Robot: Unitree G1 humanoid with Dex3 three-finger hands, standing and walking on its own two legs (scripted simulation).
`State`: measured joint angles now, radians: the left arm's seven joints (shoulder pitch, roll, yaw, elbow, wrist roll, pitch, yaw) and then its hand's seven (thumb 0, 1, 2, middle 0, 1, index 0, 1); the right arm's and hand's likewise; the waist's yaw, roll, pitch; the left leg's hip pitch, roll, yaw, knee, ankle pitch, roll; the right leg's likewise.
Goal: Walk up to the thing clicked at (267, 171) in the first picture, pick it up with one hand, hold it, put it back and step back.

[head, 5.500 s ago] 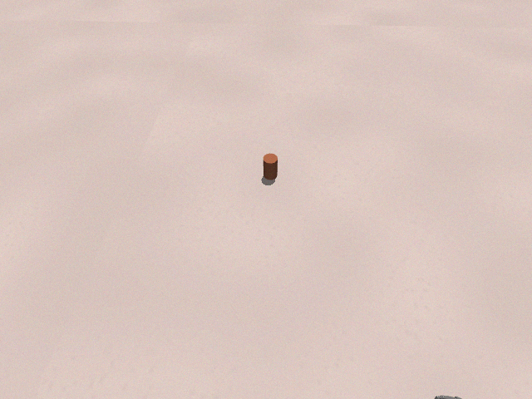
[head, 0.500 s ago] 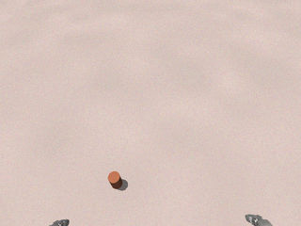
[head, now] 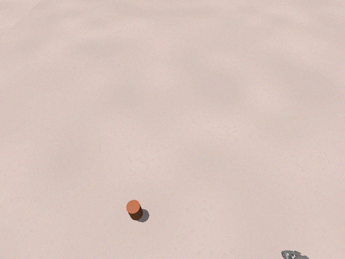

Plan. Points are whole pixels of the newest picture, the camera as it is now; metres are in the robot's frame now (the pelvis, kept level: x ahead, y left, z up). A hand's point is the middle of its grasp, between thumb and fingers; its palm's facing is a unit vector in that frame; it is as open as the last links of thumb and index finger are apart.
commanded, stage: stand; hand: left
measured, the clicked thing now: (134, 210) +0.45 +0.24 -0.72
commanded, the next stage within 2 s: none
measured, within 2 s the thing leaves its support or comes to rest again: neither
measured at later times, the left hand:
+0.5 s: hand out of the picture +0.09 +0.25 -0.15, palm faces +0.00 -0.94 -0.34, open 7.4 cm
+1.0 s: hand out of the picture +0.09 +0.25 -0.15, palm faces +0.00 -0.94 -0.34, open 7.4 cm
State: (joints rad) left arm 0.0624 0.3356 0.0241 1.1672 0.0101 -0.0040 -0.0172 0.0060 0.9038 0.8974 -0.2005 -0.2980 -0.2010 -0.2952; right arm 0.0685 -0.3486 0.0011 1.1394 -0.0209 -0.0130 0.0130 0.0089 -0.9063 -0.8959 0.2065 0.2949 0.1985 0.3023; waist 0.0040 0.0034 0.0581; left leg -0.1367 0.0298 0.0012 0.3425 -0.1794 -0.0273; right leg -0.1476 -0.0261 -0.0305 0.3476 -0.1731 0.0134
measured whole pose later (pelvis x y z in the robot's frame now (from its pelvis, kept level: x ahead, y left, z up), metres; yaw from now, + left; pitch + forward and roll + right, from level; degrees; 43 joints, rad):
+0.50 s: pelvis +0.01 +0.00 +0.00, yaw +0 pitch -2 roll +0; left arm 0.07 0.34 0.01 1.16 0.01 -0.01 -0.01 0.01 0.90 0.90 -0.20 -0.30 -0.20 -0.30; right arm 0.08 -0.35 0.00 1.14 -0.02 -0.01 0.01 0.01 -0.91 -0.90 0.21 0.29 0.20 0.30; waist 0.00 0.01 0.05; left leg -0.10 0.04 -0.01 0.32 -0.18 -0.03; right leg -0.11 -0.02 -0.04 0.32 -0.18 0.01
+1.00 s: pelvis +0.01 -0.01 +0.00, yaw +1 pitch -2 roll +0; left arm 0.09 0.34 0.01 1.16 0.01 -0.01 -0.01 0.01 0.90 0.90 -0.20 -0.30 -0.20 -0.30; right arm 0.10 -0.35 0.01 1.14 -0.01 -0.01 0.01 0.01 -0.91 -0.90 0.21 0.29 0.20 0.30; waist 0.00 0.01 0.05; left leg -0.10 0.04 -0.01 0.31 -0.18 -0.04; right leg -0.11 -0.02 -0.04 0.32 -0.18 0.01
